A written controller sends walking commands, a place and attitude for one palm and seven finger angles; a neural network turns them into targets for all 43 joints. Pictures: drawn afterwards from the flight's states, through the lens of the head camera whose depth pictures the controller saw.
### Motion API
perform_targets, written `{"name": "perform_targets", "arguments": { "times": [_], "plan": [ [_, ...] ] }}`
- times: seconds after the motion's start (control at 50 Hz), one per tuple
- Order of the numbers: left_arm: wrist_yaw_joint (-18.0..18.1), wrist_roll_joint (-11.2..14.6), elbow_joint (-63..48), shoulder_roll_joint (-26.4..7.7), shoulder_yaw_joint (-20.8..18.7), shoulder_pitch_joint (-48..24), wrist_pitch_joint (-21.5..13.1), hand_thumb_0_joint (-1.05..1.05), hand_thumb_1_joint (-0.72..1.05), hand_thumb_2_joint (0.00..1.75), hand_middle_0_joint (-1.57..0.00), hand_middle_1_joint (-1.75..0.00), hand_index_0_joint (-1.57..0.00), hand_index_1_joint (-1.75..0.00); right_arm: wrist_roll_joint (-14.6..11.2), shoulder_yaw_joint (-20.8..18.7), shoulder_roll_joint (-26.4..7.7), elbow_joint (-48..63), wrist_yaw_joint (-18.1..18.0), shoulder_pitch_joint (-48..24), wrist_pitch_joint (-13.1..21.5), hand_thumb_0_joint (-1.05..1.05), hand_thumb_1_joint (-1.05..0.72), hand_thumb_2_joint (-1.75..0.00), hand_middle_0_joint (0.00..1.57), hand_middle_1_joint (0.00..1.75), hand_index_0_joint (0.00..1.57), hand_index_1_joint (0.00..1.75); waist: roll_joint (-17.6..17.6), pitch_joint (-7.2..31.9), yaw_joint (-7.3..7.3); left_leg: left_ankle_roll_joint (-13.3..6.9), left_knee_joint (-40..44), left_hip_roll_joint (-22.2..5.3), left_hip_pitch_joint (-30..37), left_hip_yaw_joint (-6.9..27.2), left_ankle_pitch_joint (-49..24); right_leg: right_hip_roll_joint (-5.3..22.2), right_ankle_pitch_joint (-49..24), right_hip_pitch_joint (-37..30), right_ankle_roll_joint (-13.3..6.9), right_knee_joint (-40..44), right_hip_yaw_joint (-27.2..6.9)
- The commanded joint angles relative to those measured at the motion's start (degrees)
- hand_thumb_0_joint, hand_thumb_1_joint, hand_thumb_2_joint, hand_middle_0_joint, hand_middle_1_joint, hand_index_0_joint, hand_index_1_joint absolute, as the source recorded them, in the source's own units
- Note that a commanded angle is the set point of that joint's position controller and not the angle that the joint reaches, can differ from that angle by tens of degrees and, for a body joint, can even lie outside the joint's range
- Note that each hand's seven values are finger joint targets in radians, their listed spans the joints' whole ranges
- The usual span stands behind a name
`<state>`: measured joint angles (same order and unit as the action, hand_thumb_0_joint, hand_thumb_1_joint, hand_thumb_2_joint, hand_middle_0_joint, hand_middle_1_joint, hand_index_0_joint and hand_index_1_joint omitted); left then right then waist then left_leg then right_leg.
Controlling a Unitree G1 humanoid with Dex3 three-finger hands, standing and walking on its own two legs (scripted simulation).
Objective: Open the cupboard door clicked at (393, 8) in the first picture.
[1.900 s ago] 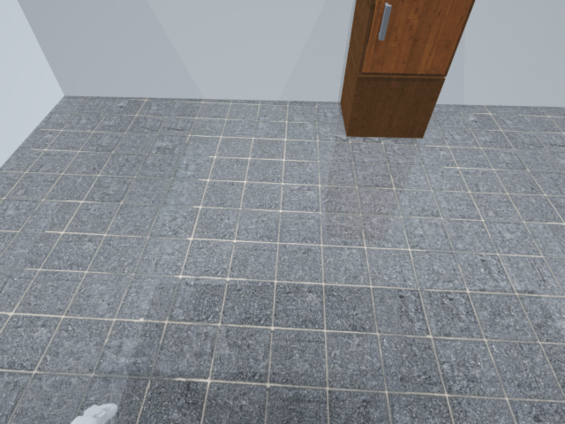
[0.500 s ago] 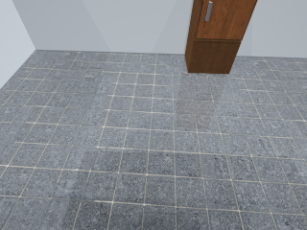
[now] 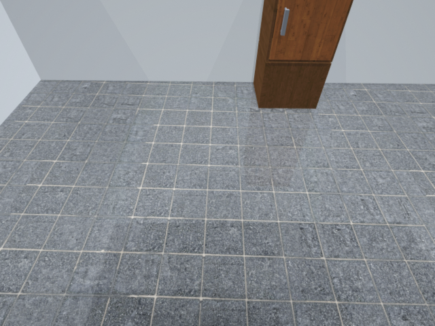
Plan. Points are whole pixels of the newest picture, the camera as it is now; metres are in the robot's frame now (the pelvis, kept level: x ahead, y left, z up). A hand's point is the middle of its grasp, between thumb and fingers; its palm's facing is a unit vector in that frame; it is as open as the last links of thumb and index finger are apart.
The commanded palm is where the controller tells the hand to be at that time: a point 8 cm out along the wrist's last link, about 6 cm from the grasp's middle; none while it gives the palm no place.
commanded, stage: walk to a spot facing it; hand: left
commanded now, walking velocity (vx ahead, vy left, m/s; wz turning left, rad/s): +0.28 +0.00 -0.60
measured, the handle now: (284, 21) +1.83 -0.28 -0.09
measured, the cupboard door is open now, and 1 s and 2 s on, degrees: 0 0 0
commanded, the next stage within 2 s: none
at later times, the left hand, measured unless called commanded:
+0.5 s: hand out of the picture +0.13 +0.14 -0.16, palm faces -0.18 -0.97 -0.18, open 7.4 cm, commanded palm none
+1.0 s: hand (189, 188) +0.53 +0.13 -0.17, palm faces -0.43 -0.89 -0.18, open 7.4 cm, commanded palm none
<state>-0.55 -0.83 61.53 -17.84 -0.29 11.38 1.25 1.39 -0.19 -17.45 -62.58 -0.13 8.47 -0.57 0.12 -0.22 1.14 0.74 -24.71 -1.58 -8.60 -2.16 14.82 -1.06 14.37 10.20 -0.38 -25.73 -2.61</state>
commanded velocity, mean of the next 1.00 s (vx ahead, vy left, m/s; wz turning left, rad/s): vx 0.34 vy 0.00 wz -0.47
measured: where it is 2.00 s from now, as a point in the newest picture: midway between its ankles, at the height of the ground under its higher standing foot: (280, 229)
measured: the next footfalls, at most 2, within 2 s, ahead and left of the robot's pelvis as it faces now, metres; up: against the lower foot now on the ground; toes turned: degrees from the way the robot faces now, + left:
left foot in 0.68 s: +0.40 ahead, +0.05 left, +0.00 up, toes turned -13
right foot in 1.30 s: +0.53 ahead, -0.25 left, +0.00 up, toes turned -45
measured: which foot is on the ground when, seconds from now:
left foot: down 0.00-0.22, up 0.24-0.66, down 0.68-1.00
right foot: down 0.00-0.68, up 0.70-1.00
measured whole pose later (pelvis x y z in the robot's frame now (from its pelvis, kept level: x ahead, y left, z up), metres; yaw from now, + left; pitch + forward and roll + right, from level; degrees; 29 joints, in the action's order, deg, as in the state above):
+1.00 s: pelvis +0.37 -0.01 +0.00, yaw -29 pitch +0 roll -1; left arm -1.7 -2.1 55.2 -13.7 -6.0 11.8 0.8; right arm 1.2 -2.7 -9.7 -60.7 -1.6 21.3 4.1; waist 2.6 -1.1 -0.2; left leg -3.2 -21.8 -2.2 -5.9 -16.2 16.0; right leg 4.8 7.5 37.5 0.9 -69.7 0.7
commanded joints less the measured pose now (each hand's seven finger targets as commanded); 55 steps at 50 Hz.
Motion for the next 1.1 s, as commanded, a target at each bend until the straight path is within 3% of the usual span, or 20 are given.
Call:
{"name": "perform_targets", "arguments": {
  "times": [0.0, 0.08, 0.12, 0.16, 0.18, 0.2, 0.22, 0.24, 0.32, 0.42, 0.56, 0.62, 0.64, 0.66, 0.68, 0.7, 0.74, 0.82, 1.0, 1.08],
  "plan": [
    [-0.65, -0.56, -5.88, -6.67, -2.36, 1.2, -0.01, 0.0, 0.9, 0.9, -0.2, -0.3, -0.2, -0.3, -0.02, -2.9, -10.2, 4.04, -0.51, 3.57, 0.76, 0.0, -0.9, -0.9, 0.2, 0.3, 0.2, 0.3, -3.62, -8.0, -1.61, -4.18, 7.84, -9.3, -2.25, 9.27, 24.51, 1.27, 18.64, 15.27, -1.95, -0.72, -5.6],
    [-1.66, -0.46, -9.63, -2.85, -2.97, -1.51, -1.1, 0.0, 0.9, 0.9, -0.2, -0.3, -0.2, -0.3, -0.32, -4.54, -11.35, 4.91, -0.85, 7.25, 2.64, 0.0, -0.9, -0.9, 0.2, 0.3, 0.2, 0.3, -9.93, -5.34, -3.4, -11.17, 12.6, -20.69, 6.01, 15.28, 12.31, 2.28, 14.26, 23.56, 0.03, -21.67, 2.72],
    [-1.98, -0.37, -10.12, -1.19, -3.25, -1.08, -1.87, 0.0, 0.9, 0.9, -0.2, -0.3, -0.2, -0.3, 0.0, -4.41, -9.53, 4.89, -0.98, 7.19, 3.06, 0.0, -0.9, -0.9, 0.2, 0.3, 0.2, 0.3, -8.51, -4.51, -2.72, -10.01, 7.63, -19.91, 5.84, 9.15, -0.89, 4.19, 15.01, 20.03, 0.07, -17.62, 3.94],
    [-2.17, -0.45, -6.82, -0.19, -3.7, 9.31, -2.44, 0.0, 0.9, 0.9, -0.2, -0.3, -0.2, -0.3, 0.01, -4.24, -8.38, 5.65, -1.04, 3.62, 2.97, 0.0, -0.9, -0.9, 0.2, 0.3, 0.2, 0.3, -4.98, -0.57, 2.71, -5.05, -6.99, -14.68, -2.2, -0.99, -4.25, 2.13, 5.18, 2.17, -0.59, -5.04, 7.21],
    [-1.53, -0.84, -4.13, -4.76, -4.62, 18.07, -3.14, 0.0, 0.9, 0.9, -0.2, -0.3, -0.2, -0.3, -0.56, -3.66, -5.58, 7.13, -0.6, 2.25, 2.81, 0.0, -0.9, -0.9, 0.2, 0.3, 0.2, 0.3, 9.32, 2.34, 6.42, -1.44, -24.57, -8.65, -14.49, -6.85, 1.51, 6.43, 3.65, -10.79, -2.66, 4.43, -2.8],
    [-0.31, -0.69, -2.66, -10.82, -5.96, 23.82, -3.8, 0.0, 0.9, 0.9, -0.2, -0.3, -0.2, -0.3, -0.65, -2.4, -1.12, 10.83, -0.05, -0.83, 3.19, 0.0, -0.9, -0.9, 0.2, 0.3, 0.2, 0.3, 24.51, 0.55, 7.49, 1.75, -41.1, -0.69, -32.98, -7.63, 19.46, 21.19, -2.08, -16.47, -8.4, 12.47, -30.52],
    [0.76, 0.24, -2.59, -9.88, -5.81, 24.87, -3.72, 0.0, 0.9, 0.9, -0.2, -0.3, -0.2, -0.3, -0.29, -2.79, -2.99, 11.89, -0.17, -3.21, 3.63, 0.0, -0.9, -0.9, 0.2, 0.3, 0.2, 0.3, 16.41, 0.94, 7.37, 0.67, -44.43, -2.54, -35.28, 0.11, 17.31, 22.28, -7.25, -17.57, -11.21, 12.48, -32.64],
    [0.9, 0.33, -3.76, -7.95, -5.34, 21.02, -3.85, 0.0, 0.9, 0.9, -0.2, -0.3, -0.2, -0.3, -0.64, -3.3, -3.37, 11.18, -0.1, -2.22, 3.87, 0.0, -0.9, -0.9, 0.2, 0.3, 0.2, 0.3, 9.18, -0.1, 5.18, 0.29, -44.2, -5.28, -34.3, 1.39, 12.1, 21.24, -3.08, -14.76, -13.05, 11.55, -28.07],
    [0.93, -0.44, -5.58, -2.95, -4.13, 14.15, -4.82, 0.0, 0.9, 0.9, -0.2, -0.3, -0.2, -0.3, -0.02, -3.44, -0.42, 9.62, 0.48, -1.59, 3.15, 0.0, -0.9, -0.9, 0.2, 0.3, 0.2, 0.3, 1.77, -4.91, 0.75, 2.12, -41.2, -6.52, -30.25, 0.99, 3.61, 16.47, -7.61, -2.92, -11.93, 12.82, -19.82],
    [1.02, -0.4, -4.55, -2.44, -4.14, 15.32, -5.61, 0.0, 0.9, 0.9, -0.2, -0.3, -0.2, -0.3, -0.27, -3.76, 1.56, 11.03, 1.21, -1.52, 2.45, 0.0, -0.9, -0.9, 0.2, 0.3, 0.2, 0.3, 5.08, -3.72, -0.17, 3.35, -35.56, -5.5, -31.05, -0.43, -3.9, 11.97, -14.55, -4.34, -10.19, 12.65, -12.58],
    [1.84, -0.91, -4.19, -2.15, -4.38, 15.77, -5.23, 0.0, 0.9, 0.9, -0.2, -0.3, -0.2, -0.3, -0.61, -3.17, 2.94, 15.27, 1.62, -9.19, 3.72, 0.0, -0.9, -0.9, 0.2, 0.3, 0.2, 0.3, 8.42, -4.29, 1.95, 1.93, -17.33, -3.26, -24.64, -2.29, -3.32, 11.37, -24.44, -7.1, -8.77, 8.71, -12.48],
    [1.83, -0.54, -5.08, -3.37, -5.07, 12.48, -5.12, 0.0, 0.9, 0.9, -0.2, -0.3, -0.2, -0.3, -0.51, -3.84, 0.82, 12.14, 0.54, 1.43, 4.63, 0.0, -0.9, -0.9, 0.2, 0.3, 0.2, 0.3, 6.92, 0.37, -3.12, 0.35, -6.27, 0.26, -4.92, -4.2, -5.48, 8.66, -32.93, -2.27, -6.86, -2.12, -10.26],
    [1.63, -0.18, -5.43, -2.45, -5.23, 12.04, -5.19, 0.0, 0.9, 0.9, -0.2, -0.3, -0.2, -0.3, -0.3, -4.54, -2.11, 9.44, -0.31, 10.28, 4.85, 0.0, -0.9, -0.9, 0.2, 0.3, 0.2, 0.3, 3.84, 5.06, -6.57, -0.47, -4.12, -2.01, 8.94, -2.15, -7.81, 6.32, -29.45, 3.47, -5.33, -12.25, -9.02],
    [0.94, 0.62, -5.9, 0.46, -5.13, 14.4, -4.96, 0.0, 0.9, 0.9, -0.2, -0.3, -0.2, -0.3, 0.58, -6.17, -9.02, 7.53, -0.89, 18.44, 5.07, 0.0, -0.9, -0.9, 0.2, 0.3, 0.2, 0.3, -10.58, 13.28, -8.82, -4.15, -3.22, -16.26, 22.96, 14.07, -8.43, -0.43, -8.24, 13.68, -2.64, -29.3, -2.48],
    [0.43, 0.65, -6.94, 2.79, -4.4, 15.63, -5.01, 0.0, 0.9, 0.9, -0.2, -0.3, -0.2, -0.3, 0.21, -6.42, -12.33, 6.98, -0.8, 22.01, 4.69, 0.0, -0.9, -0.9, 0.2, 0.3, 0.2, 0.3, -20.71, 15.58, -7.79, -8.07, 4.59, -27.89, 24.82, 30.28, -8.05, -3.49, 18.71, 22.5, -1.16, -45.72, -0.21],
    [0.69, 0.08, -7.19, 1.03, -4.9, 12.96, -4.79, 0.0, 0.9, 0.9, -0.2, -0.3, -0.2, -0.3, 0.07, -5.57, -9.39, 8.2, -0.64, 16.66, 4.17, 0.0, -0.9, -0.9, 0.2, 0.3, 0.2, 0.3, -13.64, 9.59, -6.33, -9.98, 9.86, -29.0, 15.11, 31.36, 4.2, 0.36, 17.59, 24.13, -1.84, -50.82, -2.43],
    [-0.35, -0.78, -7.33, 1.72, -5.09, 7.16, -3.98, 0.0, 0.9, 0.9, -0.2, -0.3, -0.2, -0.3, 0.0, -3.88, -2.12, 9.37, -0.83, 8.89, 4.85, 0.0, -0.9, -0.9, 0.2, 0.3, 0.2, 0.3, -9.14, -2.48, -3.6, -6.72, 12.94, -22.95, 0.62, 20.48, 8.16, 4.85, 6.98, 26.15, -0.99, -52.33, -0.86],
    [-1.33, -1.23, -5.92, 5.07, -4.77, 10.16, -1.33, 0.0, 0.9, 0.9, -0.2, -0.3, -0.2, -0.3, -0.13, -2.87, 2.01, 7.71, -1.09, 8.24, 6.11, 0.0, -0.9, -0.9, 0.2, 0.3, 0.2, 0.3, -7.27, -3.43, 0.57, -3.67, 13.36, -16.49, -6.47, 2.03, -3.01, 6.04, -1.07, 21.73, 0.21, -48.35, 1.34],
    [-1.7, -1.39, -8.85, 5.48, -4.53, -0.61, -0.19, 0.0, 0.9, 0.9, -0.2, -0.3, -0.2, -0.3, -0.4, -2.81, 2.54, 2.93, -1.72, 17.67, 6.68, 0.0, -0.9, -0.9, 0.2, 0.3, 0.2, 0.3, -4.39, -5.93, -1.34, -3.92, 14.26, -16.67, 6.96, -4.64, -16.67, 7.79, -9.02, 35.25, 1.83, -38.03, 3.53],
    [-1.92, -1.24, -10.64, 6.28, -3.41, -9.56, -1.04, 0.0, 0.9, 0.9, -0.2, -0.3, -0.2, -0.3, 0.24, -2.69, 2.69, -0.04, -1.79, 24.11, 6.35, 0.0, -0.9, -0.9, 0.2, 0.3, 0.2, 0.3, -4.52, -7.42, -5.13, -6.19, 12.99, -17.23, 12.9, -6.43, -24.9, 7.02, -6.16, 33.41, 0.7, -24.29, 8.27]
  ]
}}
